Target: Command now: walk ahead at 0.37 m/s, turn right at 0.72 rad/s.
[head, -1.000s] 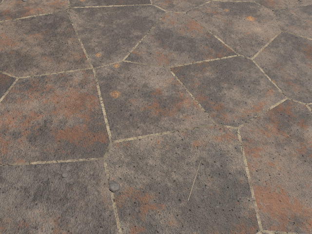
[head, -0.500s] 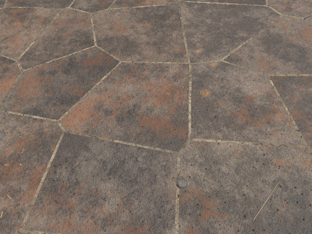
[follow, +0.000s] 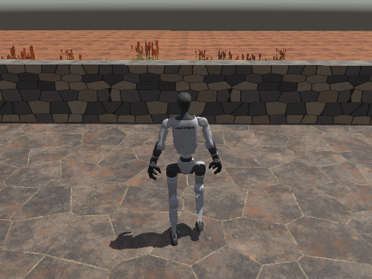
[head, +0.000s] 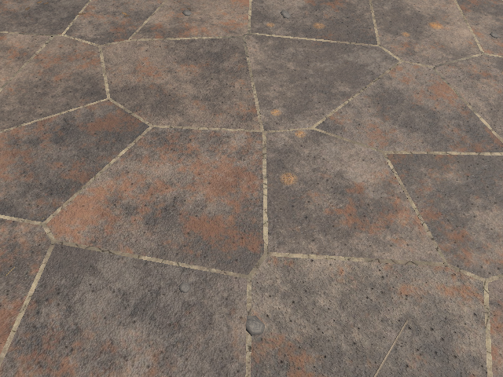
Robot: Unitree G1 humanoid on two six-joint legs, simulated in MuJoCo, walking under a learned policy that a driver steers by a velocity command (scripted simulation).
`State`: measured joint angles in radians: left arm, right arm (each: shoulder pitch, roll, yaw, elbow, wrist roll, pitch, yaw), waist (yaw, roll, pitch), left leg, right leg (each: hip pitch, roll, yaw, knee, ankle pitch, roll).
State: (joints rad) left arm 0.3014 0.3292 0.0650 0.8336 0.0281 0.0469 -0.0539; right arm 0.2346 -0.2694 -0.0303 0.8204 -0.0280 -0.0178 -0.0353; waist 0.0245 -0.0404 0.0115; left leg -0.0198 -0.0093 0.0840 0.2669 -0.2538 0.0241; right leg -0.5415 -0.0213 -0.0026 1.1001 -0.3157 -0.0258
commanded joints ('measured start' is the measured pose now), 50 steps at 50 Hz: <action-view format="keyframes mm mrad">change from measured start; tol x32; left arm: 1 -129 35 15 -111 2 -12 -22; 50 22 167 43 18 -3 -87 62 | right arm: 1 20 -117 -31 -38 -6 -41 1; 44 -257 -20 -28 -131 12 25 129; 50 326 -189 -116 11 30 9 58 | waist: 1 -50 112 121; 15 115 -1 -454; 43 13 25 208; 50 -311 -24 -140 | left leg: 1 42 274 -103 -173 -5 120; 11 -18 272 162 319 869 55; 13 -277 206 144 783 388 -8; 14 -600 45 97 1141 -472 -64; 15 -512 40 -86 1180 -338 -53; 41 -1012 147 -4 772 234 92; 50 95 -113 44 384 -136 273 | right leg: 1 -273 -62 4 54 66 34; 12 358 104 -138 -527 120 -89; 15 760 -423 541 -688 783 -332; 20 306 -232 192 -953 -158 -146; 26 443 -257 87 -1064 -284 -60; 39 634 -296 -203 -1046 -101 -56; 44 708 -254 -377 -989 462 -20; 48 720 -301 -397 -536 1480 -32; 50 416 -256 -332 37 1050 -46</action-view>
